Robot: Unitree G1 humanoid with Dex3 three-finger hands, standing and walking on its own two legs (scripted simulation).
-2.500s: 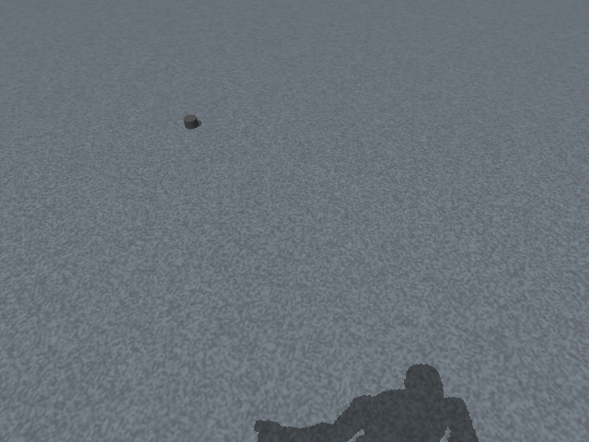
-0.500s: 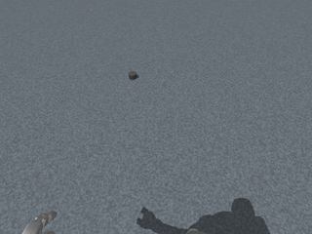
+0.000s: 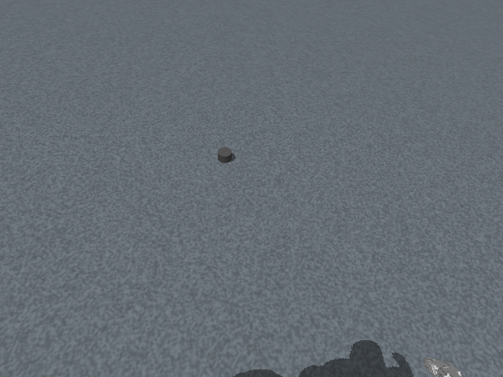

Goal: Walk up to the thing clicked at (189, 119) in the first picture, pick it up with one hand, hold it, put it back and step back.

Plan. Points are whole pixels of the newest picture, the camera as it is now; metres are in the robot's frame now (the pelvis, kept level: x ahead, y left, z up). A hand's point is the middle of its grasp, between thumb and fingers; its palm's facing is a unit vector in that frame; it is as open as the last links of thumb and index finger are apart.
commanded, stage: walk up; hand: left
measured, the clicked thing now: (224, 155) +1.35 +0.15 -0.73
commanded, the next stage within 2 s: none
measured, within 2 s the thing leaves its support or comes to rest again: neither
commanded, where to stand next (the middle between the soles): +0.95 -0.07 m, yaw -1 degrees
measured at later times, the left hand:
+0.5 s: hand (151, 273) +0.33 +0.21 -0.11, palm faces -0.02 -0.92 -0.40, open 7.4 cm
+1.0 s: hand (160, 204) +0.52 +0.24 -0.14, palm faces -0.07 -0.94 -0.32, open 7.4 cm
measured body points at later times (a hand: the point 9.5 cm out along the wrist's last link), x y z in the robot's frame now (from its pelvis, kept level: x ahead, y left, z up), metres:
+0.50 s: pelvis +0.24 -0.07 +0.01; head +0.25 -0.09 +0.46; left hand +0.33 +0.25 -0.08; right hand +0.31 -0.39 -0.12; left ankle +0.26 +0.08 -0.66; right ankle +0.28 -0.18 -0.72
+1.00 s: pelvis +0.46 -0.04 +0.01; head +0.47 -0.01 +0.46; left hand +0.52 +0.28 -0.11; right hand +0.52 -0.36 -0.07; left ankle +0.47 +0.07 -0.72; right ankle +0.54 -0.20 -0.67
